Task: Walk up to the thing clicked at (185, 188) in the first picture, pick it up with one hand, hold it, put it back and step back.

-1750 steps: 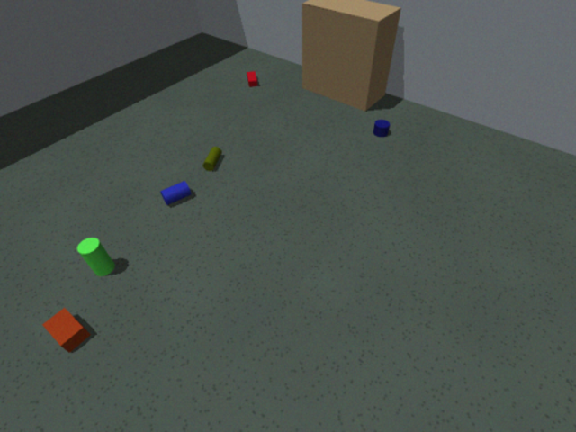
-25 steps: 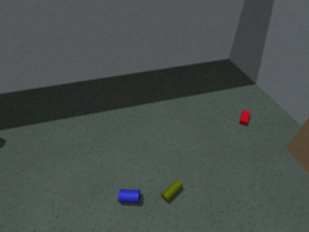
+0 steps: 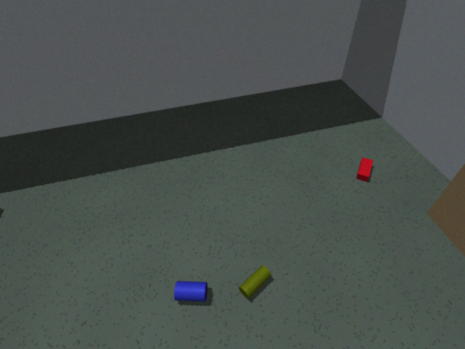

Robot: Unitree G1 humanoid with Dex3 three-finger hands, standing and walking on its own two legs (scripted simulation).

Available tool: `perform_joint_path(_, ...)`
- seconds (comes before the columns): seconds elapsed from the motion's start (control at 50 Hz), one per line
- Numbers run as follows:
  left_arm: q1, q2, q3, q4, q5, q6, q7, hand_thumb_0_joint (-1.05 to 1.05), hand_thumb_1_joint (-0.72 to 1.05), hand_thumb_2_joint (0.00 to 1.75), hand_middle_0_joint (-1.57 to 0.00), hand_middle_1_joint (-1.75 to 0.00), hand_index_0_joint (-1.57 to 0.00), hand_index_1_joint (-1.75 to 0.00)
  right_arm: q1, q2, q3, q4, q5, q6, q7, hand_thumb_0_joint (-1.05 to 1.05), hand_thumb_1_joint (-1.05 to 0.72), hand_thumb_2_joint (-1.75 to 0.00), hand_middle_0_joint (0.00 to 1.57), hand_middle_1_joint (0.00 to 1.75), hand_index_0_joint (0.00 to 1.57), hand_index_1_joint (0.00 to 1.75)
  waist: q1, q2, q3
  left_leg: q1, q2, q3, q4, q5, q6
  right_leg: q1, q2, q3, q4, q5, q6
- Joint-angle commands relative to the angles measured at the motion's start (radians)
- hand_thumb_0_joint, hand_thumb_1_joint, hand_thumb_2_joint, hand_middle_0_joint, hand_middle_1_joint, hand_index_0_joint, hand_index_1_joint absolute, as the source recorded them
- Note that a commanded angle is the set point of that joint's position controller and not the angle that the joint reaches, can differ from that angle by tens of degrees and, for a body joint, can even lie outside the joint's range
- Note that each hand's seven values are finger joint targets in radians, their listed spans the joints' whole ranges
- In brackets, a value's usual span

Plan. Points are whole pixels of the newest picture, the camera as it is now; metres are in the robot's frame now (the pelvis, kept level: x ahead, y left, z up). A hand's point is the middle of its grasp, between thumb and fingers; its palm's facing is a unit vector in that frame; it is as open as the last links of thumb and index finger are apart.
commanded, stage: stand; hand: left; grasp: from above
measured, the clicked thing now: (191, 291) +0.53 +0.23 -0.74
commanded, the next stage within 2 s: step back in 1.24 s
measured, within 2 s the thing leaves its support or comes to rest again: neither
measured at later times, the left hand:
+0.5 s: hand out of the picture +0.08 +0.24 -0.16, palm faces +0.02 -0.95 -0.32, open 7.4 cm
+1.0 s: hand out of the picture +0.09 +0.24 -0.16, palm faces +0.00 -0.94 -0.34, open 7.4 cm
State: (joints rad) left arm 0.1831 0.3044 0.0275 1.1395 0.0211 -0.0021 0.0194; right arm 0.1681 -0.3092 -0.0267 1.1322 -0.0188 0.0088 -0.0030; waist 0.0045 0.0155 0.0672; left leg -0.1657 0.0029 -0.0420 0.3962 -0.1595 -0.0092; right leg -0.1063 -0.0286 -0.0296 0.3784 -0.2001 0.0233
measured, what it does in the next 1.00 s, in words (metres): stands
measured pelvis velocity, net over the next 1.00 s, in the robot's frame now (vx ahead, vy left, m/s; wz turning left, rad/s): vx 0.02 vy -0.01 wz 0.00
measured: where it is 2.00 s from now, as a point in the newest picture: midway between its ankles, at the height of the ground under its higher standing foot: outside the picture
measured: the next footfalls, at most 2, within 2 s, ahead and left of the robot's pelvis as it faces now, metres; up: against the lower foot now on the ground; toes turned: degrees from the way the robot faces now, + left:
left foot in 1.52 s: +0.01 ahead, +0.13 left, +0.00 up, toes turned -1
right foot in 1.94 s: -0.08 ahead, -0.08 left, +0.00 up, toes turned -1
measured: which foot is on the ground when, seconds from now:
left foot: down 0.00-1.00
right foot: down 0.00-1.00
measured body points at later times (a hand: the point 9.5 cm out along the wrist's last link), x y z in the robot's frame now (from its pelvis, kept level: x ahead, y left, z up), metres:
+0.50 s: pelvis +0.02 +0.00 +0.00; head +0.02 -0.01 +0.45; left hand +0.08 +0.28 -0.14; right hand +0.08 -0.29 -0.14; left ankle +0.04 +0.12 -0.74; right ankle +0.01 -0.13 -0.74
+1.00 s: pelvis +0.02 -0.01 +0.00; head +0.02 -0.01 +0.45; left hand +0.09 +0.29 -0.13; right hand +0.08 -0.30 -0.13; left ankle +0.04 +0.13 -0.74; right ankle +0.01 -0.13 -0.74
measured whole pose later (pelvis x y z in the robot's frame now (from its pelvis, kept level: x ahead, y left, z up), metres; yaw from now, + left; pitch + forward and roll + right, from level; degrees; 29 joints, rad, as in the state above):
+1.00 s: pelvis +0.02 -0.01 +0.00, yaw +0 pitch -3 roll +0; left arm 0.12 0.33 0.02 1.13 0.01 -0.01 0.01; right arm 0.12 -0.33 -0.01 1.15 -0.01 0.00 0.00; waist 0.00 0.00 0.06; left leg -0.13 0.01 -0.04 0.33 -0.15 -0.02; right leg -0.07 -0.02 -0.03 0.32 -0.19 0.02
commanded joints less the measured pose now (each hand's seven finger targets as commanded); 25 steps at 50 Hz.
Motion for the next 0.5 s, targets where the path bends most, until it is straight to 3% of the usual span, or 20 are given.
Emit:
perform_joint_path(0.0, -0.045, 0.193, 0.039, -0.055, -0.004, -0.025, 0.011, 0.0, 0.9, 0.9, -0.2, -0.3, -0.2, -0.3, -0.041, -0.186, -0.024, -0.061, 0.001, -0.03, -0.017, 0.0, -0.9, -0.9, 0.2, 0.3, 0.2, 0.3, -0.003, -0.018, -0.05, 0.032, 0.091, -0.091, -0.071, 0.084, 0.042, -0.005, -0.097, 0.094, -0.094, 0.064, -0.03)
perform_joint_path(0.12, -0.042, 0.162, 0.034, -0.042, -0.004, -0.012, 0.008, 0.0, 0.9, 0.9, -0.2, -0.3, -0.2, -0.3, -0.045, -0.158, -0.009, -0.046, 0.002, -0.026, -0.021, 0.0, -0.9, -0.9, 0.2, 0.3, 0.2, 0.3, 0.005, -0.001, -0.032, 0.023, 0.089, -0.087, -0.096, 0.05, 0.037, -0.009, -0.084, 0.077, -0.095, 0.036, -0.03)
perform_joint_path(0.2, -0.057, 0.184, 0.041, -0.045, -0.005, -0.013, 0.007, 0.0, 0.9, 0.9, -0.2, -0.3, -0.2, -0.3, -0.042, -0.181, -0.013, -0.042, -0.001, -0.03, -0.023, 0.0, -0.9, -0.9, 0.2, 0.3, 0.2, 0.3, 0.001, 0.001, -0.027, 0.016, 0.093, -0.085, -0.101, 0.075, 0.032, 0.004, -0.089, 0.083, -0.093, 0.053, -0.029)
perform_joint_path(0.32, -0.07, 0.185, 0.043, -0.053, -0.004, -0.017, 0.006, 0.0, 0.9, 0.9, -0.2, -0.3, -0.2, -0.3, -0.071, -0.192, -0.018, -0.05, 0.002, -0.041, -0.025, 0.0, -0.9, -0.9, 0.2, 0.3, 0.2, 0.3, 0.008, -0.001, -0.072, 0.066, 0.106, -0.083, -0.085, 0.199, 0.033, 0.026, -0.094, 0.077, -0.083, 0.136, -0.027)
perform_joint_path(0.48, -0.088, 0.197, 0.041, -0.056, -0.003, -0.022, 0.005, 0.0, 0.9, 0.9, -0.2, -0.3, -0.2, -0.3, -0.078, -0.198, -0.022, -0.046, 0.003, -0.037, -0.023, 0.0, -0.9, -0.9, 0.2, 0.3, 0.2, 0.3, -0.006, -0.015, -0.07, 0.069, 0.105, -0.078, -0.09, 0.137, 0.029, 0.014, -0.097, 0.083, -0.108, 0.102, -0.025)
